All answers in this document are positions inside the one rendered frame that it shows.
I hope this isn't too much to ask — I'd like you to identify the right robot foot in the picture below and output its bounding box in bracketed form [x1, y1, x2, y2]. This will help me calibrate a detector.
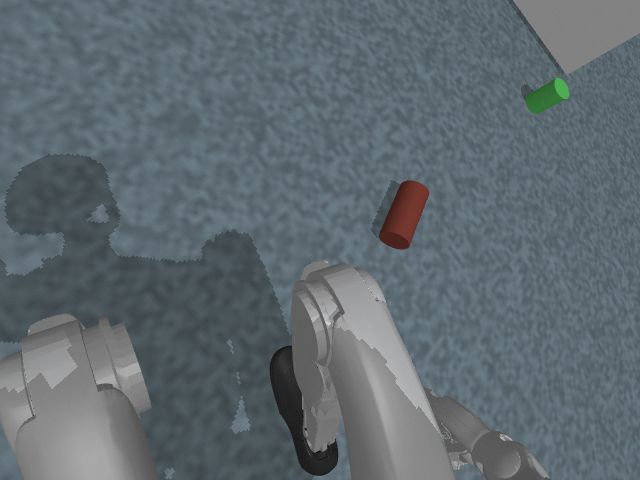
[270, 346, 338, 476]

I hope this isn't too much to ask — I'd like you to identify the right robot hand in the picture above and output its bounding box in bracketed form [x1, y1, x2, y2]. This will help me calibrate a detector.
[423, 387, 491, 470]

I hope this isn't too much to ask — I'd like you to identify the right robot arm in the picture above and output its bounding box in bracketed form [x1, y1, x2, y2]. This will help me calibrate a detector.
[471, 431, 551, 480]

